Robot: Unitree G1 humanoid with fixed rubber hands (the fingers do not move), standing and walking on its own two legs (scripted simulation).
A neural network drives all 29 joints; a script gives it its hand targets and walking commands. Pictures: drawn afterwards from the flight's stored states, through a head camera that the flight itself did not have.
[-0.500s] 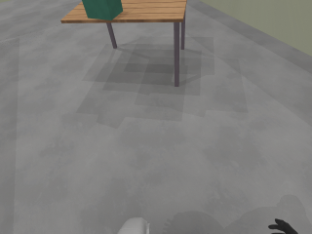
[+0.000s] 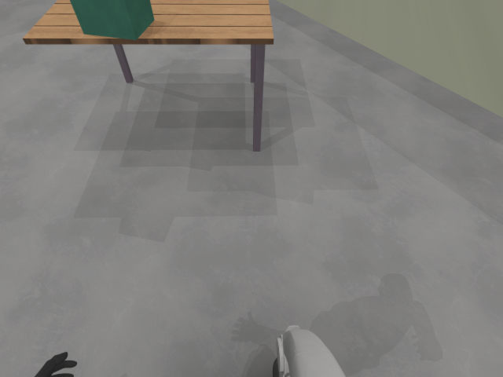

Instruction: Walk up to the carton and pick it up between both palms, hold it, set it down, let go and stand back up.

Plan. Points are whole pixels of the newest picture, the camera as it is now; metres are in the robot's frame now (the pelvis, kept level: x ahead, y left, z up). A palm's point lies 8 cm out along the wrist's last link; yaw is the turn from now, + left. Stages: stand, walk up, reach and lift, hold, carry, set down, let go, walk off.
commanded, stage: walk up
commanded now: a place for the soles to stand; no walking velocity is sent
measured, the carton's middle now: out of the picture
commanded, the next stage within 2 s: none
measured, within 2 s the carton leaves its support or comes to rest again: neither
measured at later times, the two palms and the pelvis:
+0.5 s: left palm out of the picture +0.21 +0.48 -0.04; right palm (365, 270) +0.28 -0.24 -0.10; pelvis +0.18 +0.10 -0.01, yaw +0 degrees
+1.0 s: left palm out of the picture +0.41 +0.55 -0.05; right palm (294, 236) +0.39 -0.12 -0.13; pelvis +0.34 +0.20 -0.01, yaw -2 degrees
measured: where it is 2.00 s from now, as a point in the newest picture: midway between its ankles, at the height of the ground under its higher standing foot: (147, 285)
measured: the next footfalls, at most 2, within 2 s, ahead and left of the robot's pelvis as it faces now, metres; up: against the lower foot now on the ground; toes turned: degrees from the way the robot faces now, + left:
right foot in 0.14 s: +0.22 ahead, -0.08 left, +0.00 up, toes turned -5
left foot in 0.54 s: +0.34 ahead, +0.30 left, +0.00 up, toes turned +4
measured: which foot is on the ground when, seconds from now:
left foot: down 0.00-0.18, up 0.20-0.52, down 0.54-0.84, up 0.86-1.00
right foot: up 0.00-0.12, down 0.14-0.56, up 0.58-0.80, down 0.82-1.00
